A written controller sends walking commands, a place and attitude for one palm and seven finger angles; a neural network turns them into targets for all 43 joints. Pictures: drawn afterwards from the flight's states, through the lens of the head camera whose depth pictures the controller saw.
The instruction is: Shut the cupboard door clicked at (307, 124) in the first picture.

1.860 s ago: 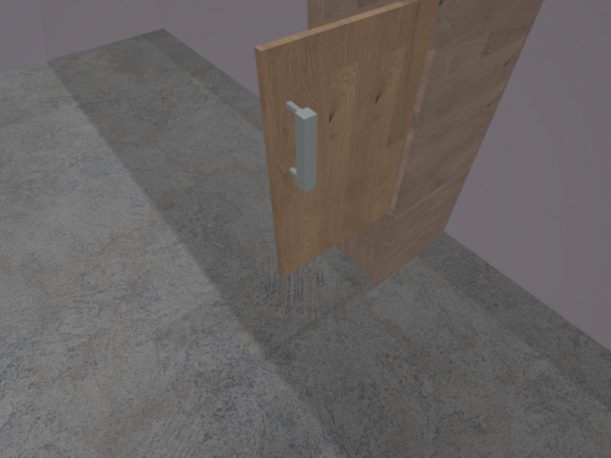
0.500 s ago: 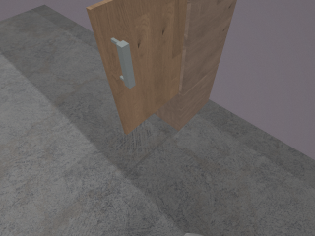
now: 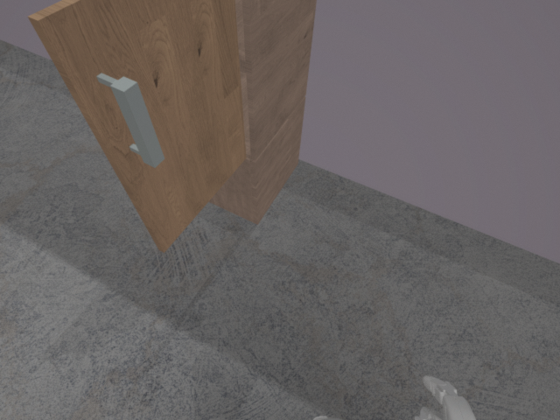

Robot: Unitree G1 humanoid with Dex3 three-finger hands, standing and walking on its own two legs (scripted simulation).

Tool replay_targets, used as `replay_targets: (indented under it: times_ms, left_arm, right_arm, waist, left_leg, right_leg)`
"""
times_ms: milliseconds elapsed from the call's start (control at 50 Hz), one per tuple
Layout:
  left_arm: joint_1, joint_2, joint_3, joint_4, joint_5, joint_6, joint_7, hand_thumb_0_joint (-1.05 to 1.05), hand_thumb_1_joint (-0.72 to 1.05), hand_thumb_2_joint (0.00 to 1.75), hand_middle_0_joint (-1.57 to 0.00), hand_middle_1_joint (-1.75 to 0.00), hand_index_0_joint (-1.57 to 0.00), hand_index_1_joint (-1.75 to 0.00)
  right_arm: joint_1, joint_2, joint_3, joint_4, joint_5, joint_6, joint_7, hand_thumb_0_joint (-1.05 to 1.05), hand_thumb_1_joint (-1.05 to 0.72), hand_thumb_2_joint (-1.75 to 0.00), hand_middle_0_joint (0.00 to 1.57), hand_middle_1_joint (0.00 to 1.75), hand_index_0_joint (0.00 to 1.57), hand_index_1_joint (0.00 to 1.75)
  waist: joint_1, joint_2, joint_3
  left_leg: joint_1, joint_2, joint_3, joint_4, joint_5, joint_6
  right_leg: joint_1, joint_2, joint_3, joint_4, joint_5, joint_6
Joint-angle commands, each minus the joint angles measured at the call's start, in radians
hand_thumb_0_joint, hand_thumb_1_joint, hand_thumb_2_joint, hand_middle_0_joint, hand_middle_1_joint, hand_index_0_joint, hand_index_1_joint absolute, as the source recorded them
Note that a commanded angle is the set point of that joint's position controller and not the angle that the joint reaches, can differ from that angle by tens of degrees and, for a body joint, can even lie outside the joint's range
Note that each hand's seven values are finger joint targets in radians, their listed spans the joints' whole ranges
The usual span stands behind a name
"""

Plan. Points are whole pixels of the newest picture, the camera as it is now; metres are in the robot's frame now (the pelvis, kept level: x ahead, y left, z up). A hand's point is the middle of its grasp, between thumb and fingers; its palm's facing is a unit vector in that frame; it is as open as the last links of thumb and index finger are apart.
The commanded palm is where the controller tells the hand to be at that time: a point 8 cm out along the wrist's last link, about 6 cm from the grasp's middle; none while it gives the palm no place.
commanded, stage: walk to a spot facing it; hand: left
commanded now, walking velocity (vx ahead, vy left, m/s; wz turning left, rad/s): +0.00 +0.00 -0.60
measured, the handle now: (131, 122) +0.52 +0.30 +0.08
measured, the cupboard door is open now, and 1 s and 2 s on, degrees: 88 88 88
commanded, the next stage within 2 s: turn to face it in 1.96 s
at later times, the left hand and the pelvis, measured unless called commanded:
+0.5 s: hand (192, 395) +0.16 +0.16 -0.16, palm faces -0.33 -0.91 -0.26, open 7.3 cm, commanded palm none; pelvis +0.01 -0.01 +0.00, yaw -19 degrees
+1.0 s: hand (287, 318) +0.30 +0.01 -0.15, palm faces -0.62 -0.75 -0.24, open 7.3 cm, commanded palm none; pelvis +0.07 -0.07 -0.01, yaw -37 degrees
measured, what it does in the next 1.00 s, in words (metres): steps on the spot, turning right: right foot, then left foot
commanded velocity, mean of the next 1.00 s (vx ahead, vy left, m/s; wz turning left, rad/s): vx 0.14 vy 0.00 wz -0.59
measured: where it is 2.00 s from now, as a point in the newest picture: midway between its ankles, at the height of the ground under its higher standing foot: (401, 357)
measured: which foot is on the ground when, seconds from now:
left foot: down 0.00-0.28, up 0.30-0.56, down 0.58-0.92, up 0.94-1.00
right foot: up 0.00-0.26, down 0.28-0.58, up 0.60-0.92, down 0.94-1.00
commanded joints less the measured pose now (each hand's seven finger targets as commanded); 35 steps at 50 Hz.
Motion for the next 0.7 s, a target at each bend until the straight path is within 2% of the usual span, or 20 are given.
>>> replay_targets:
  times_ms: [0, 20, 80, 140, 180, 220, 240, 260, 280, 300, 340, 380, 480, 520, 540, 560, 580, 600, 640, 680]
  left_arm:
    - [-0.069, 0.126, 0.037, -0.124, 0.013, -0.025, -0.020, 0.00, 0.90, 0.90, -0.20, -0.30, -0.20, -0.30]
    - [-0.051, 0.119, 0.037, -0.113, 0.012, -0.021, -0.021, 0.00, 0.90, 0.90, -0.20, -0.30, -0.20, -0.30]
    - [-0.082, 0.092, 0.021, -0.121, -0.001, -0.014, -0.034, 0.00, 0.90, 0.90, -0.20, -0.30, -0.20, -0.30]
    - [-0.117, 0.078, 0.008, -0.132, -0.003, -0.020, -0.040, 0.00, 0.90, 0.90, -0.20, -0.30, -0.20, -0.30]
    - [-0.106, 0.083, 0.007, -0.128, -0.005, -0.024, -0.042, 0.00, 0.90, 0.90, -0.20, -0.30, -0.20, -0.30]
    - [-0.033, 0.110, 0.014, -0.109, -0.004, -0.031, -0.038, 0.00, 0.90, 0.90, -0.20, -0.30, -0.20, -0.30]
    - [0.033, 0.174, 0.026, -0.089, 0.000, -0.040, -0.030, 0.00, 0.90, 0.90, -0.20, -0.30, -0.20, -0.30]
    - [0.090, 0.295, 0.051, -0.071, 0.011, -0.049, -0.011, 0.00, 0.90, 0.90, -0.20, -0.30, -0.20, -0.30]
    - [0.138, 0.329, 0.048, -0.058, -0.004, -0.043, -0.001, 0.00, 0.90, 0.90, -0.20, -0.30, -0.20, -0.30]
    - [0.096, 0.280, 0.053, -0.069, 0.002, -0.038, 0.013, 0.00, 0.90, 0.90, -0.20, -0.30, -0.20, -0.30]
    - [-0.003, 0.228, 0.040, -0.098, 0.002, -0.031, 0.025, 0.00, 0.90, 0.90, -0.20, -0.30, -0.20, -0.30]
    - [-0.037, 0.219, 0.032, -0.112, 0.005, -0.034, 0.024, 0.00, 0.90, 0.90, -0.20, -0.30, -0.20, -0.30]
    - [-0.088, 0.231, 0.033, -0.121, 0.007, -0.025, 0.012, 0.00, 0.90, 0.90, -0.20, -0.30, -0.20, -0.30]
    - [-0.119, 0.203, 0.027, -0.124, 0.000, -0.020, 0.008, 0.00, 0.90, 0.90, -0.20, -0.30, -0.20, -0.30]
    - [-0.119, 0.155, 0.017, -0.141, -0.010, -0.014, 0.002, 0.00, 0.90, 0.90, -0.20, -0.30, -0.20, -0.30]
    - [-0.096, 0.091, 0.005, -0.163, -0.016, -0.011, -0.011, 0.00, 0.90, 0.90, -0.20, -0.30, -0.20, -0.30]
    - [-0.147, 0.130, 0.016, -0.193, -0.008, -0.022, -0.026, 0.00, 0.90, 0.90, -0.20, -0.30, -0.20, -0.30]
    - [-0.174, 0.124, 0.023, -0.173, 0.010, -0.023, -0.034, 0.00, 0.90, 0.90, -0.20, -0.30, -0.20, -0.30]
    - [-0.167, 0.101, 0.021, -0.153, 0.011, -0.027, -0.052, 0.00, 0.90, 0.90, -0.20, -0.30, -0.20, -0.30]
    - [-0.171, 0.072, 0.010, -0.143, 0.007, -0.029, -0.063, 0.00, 0.90, 0.90, -0.20, -0.30, -0.20, -0.30]
  right_arm:
    - [0.127, -0.225, -0.040, -0.049, -0.036, -0.012, -0.022, 0.00, -0.90, -0.90, 0.20, 0.30, 0.20, 0.30]
    - [0.092, -0.206, -0.029, -0.059, -0.033, -0.014, -0.021, 0.00, -0.90, -0.90, 0.20, 0.30, 0.20, 0.30]
    - [0.101, -0.173, -0.025, -0.056, -0.033, -0.013, -0.022, 0.00, -0.90, -0.90, 0.20, 0.30, 0.20, 0.30]
    - [0.170, -0.204, -0.040, -0.038, -0.032, -0.006, -0.016, 0.00, -0.90, -0.90, 0.20, 0.30, 0.20, 0.30]
    - [0.178, -0.221, -0.046, -0.030, -0.028, 0.000, -0.009, 0.00, -0.90, -0.90, 0.20, 0.30, 0.20, 0.30]
    - [0.160, -0.221, -0.049, -0.038, -0.022, 0.006, 0.000, 0.00, -0.90, -0.90, 0.20, 0.30, 0.20, 0.30]
    - [0.151, -0.195, -0.048, -0.050, -0.012, 0.007, 0.004, 0.00, -0.90, -0.90, 0.20, 0.30, 0.20, 0.30]
    - [0.116, -0.104, -0.026, -0.097, -0.003, 0.007, 0.010, 0.00, -0.90, -0.90, 0.20, 0.30, 0.20, 0.30]
    - [0.091, -0.138, -0.020, -0.104, 0.000, 0.017, 0.000, 0.00, -0.90, -0.90, 0.20, 0.30, 0.20, 0.30]
    - [0.054, -0.118, -0.024, -0.098, -0.001, 0.019, -0.004, 0.00, -0.90, -0.90, 0.20, 0.30, 0.20, 0.30]
    - [0.060, -0.126, -0.026, -0.073, 0.000, 0.021, 0.001, 0.00, -0.90, -0.90, 0.20, 0.30, 0.20, 0.30]
    - [0.081, -0.095, -0.020, -0.054, -0.001, 0.027, 0.009, 0.00, -0.90, -0.90, 0.20, 0.30, 0.20, 0.30]
    - [0.153, -0.087, -0.024, -0.040, 0.002, 0.020, 0.011, 0.00, -0.90, -0.90, 0.20, 0.30, 0.20, 0.30]
    - [0.227, -0.101, -0.024, -0.021, 0.002, 0.008, 0.004, 0.00, -0.90, -0.90, 0.20, 0.30, 0.20, 0.30]
    - [0.278, -0.167, -0.030, -0.009, -0.009, -0.005, -0.003, 0.00, -0.90, -0.90, 0.20, 0.30, 0.20, 0.30]
    - [0.304, -0.274, -0.048, -0.019, -0.032, -0.013, -0.007, 0.00, -0.90, -0.90, 0.20, 0.30, 0.20, 0.30]
    - [0.294, -0.304, -0.051, -0.036, -0.034, -0.014, -0.017, 0.00, -0.90, -0.90, 0.20, 0.30, 0.20, 0.30]
    - [0.270, -0.265, -0.041, -0.036, -0.042, -0.022, -0.007, 0.00, -0.90, -0.90, 0.20, 0.30, 0.20, 0.30]
    - [0.204, -0.207, -0.026, -0.042, -0.038, -0.031, -0.004, 0.00, -0.90, -0.90, 0.20, 0.30, 0.20, 0.30]
    - [0.242, -0.179, -0.020, -0.022, -0.036, -0.039, -0.004, 0.00, -0.90, -0.90, 0.20, 0.30, 0.20, 0.30]
  waist:
    - [-0.038, 0.122, -0.105]
    - [-0.012, 0.232, -0.102]
    - [-0.016, 0.218, -0.100]
    - [-0.053, 0.216, -0.137]
    - [-0.050, 0.226, -0.126]
    - [-0.006, 0.195, -0.130]
    - [0.026, 0.059, -0.167]
    - [0.056, -0.304, -0.178]
    - [0.094, -0.283, -0.185]
    - [0.072, -0.281, -0.164]
    - [0.025, -0.227, -0.165]
    - [-0.002, -0.129, -0.158]
    - [-0.034, -0.151, -0.123]
    - [-0.077, -0.120, -0.132]
    - [-0.094, 0.060, -0.145]
    - [-0.094, 0.351, -0.141]
    - [-0.097, 0.230, -0.115]
    - [-0.084, 0.151, -0.082]
    - [-0.046, 0.184, -0.032]
    - [-0.052, 0.191, -0.061]
  left_leg:
    - [0.103, 0.406, -0.324, -0.247, 0.212, 0.218]
    - [0.086, 0.356, -0.236, -0.208, 0.312, 0.187]
    - [0.159, 0.258, -0.014, -0.128, 0.565, 0.135]
    - [0.197, 0.265, 0.036, -0.076, 0.620, 0.120]
    - [0.165, 0.271, 0.054, -0.052, 0.567, 0.100]
    - [0.098, 0.245, 0.099, 0.051, 0.469, 0.047]
    - [-0.031, 0.199, 0.151, 0.196, 0.299, -0.007]
    - [-0.302, 0.036, 0.230, 0.444, -0.281, -0.068]
    - [-0.308, 0.042, 0.085, 0.582, -0.414, -0.060]
    - [-0.357, 0.047, 0.033, 0.653, -0.365, -0.057]
    - [-0.325, 0.066, 0.026, 0.646, -0.260, -0.065]
    - [-0.226, 0.043, 0.057, 0.538, -0.220, -0.071]
    - [-0.052, -0.011, 0.089, 0.231, -0.133, -0.055]
    - [0.118, -0.006, 0.078, 0.009, -0.005, -0.045]
    - [0.212, 0.124, -0.069, -0.150, -0.067, 0.001]
    - [0.241, 0.399, -0.398, -0.299, -0.184, 0.115]
    - [0.112, 0.498, -0.468, -0.350, -0.286, 0.207]
    - [0.082, 0.435, -0.430, -0.350, -0.294, 0.189]
    - [0.094, 0.342, -0.210, -0.320, -0.181, 0.140]
    - [0.173, 0.284, -0.046, -0.282, -0.003, 0.108]
  right_leg:
    - [-0.207, -0.093, -0.110, 0.543, -0.253, 0.064]
    - [-0.226, -0.115, -0.112, 0.594, -0.223, 0.071]
    - [-0.206, -0.142, -0.179, 0.490, -0.180, 0.083]
    - [-0.076, -0.125, -0.253, 0.248, -0.162, 0.064]
    - [0.009, -0.111, -0.277, 0.127, -0.112, 0.047]
    - [0.164, -0.112, -0.280, -0.071, 0.075, 0.026]
    - [0.335, -0.209, -0.163, -0.154, 0.314, -0.013]
    - [0.475, -0.490, 0.228, -0.210, 0.707, -0.133]
    - [0.399, -0.551, 0.253, -0.209, 0.738, -0.227]
    - [0.387, -0.473, 0.258, -0.193, 0.660, -0.234]
    - [0.331, -0.405, 0.160, -0.163, 0.597, -0.205]
    - [0.231, -0.373, 0.125, -0.175, 0.553, -0.187]
    - [0.094, -0.321, 0.166, -0.192, 0.327, -0.156]
    - [-0.015, -0.271, 0.151, -0.133, 0.229, -0.091]
    - [-0.126, -0.175, 0.070, -0.032, 0.022, -0.038]
    - [-0.262, -0.036, -0.114, 0.233, -0.304, 0.029]
    - [-0.252, -0.112, -0.122, 0.418, -0.312, 0.037]
    - [-0.254, -0.124, -0.112, 0.521, -0.248, 0.036]
    - [-0.295, -0.175, -0.155, 0.545, -0.136, 0.048]
    - [-0.283, -0.186, -0.196, 0.461, -0.082, 0.054]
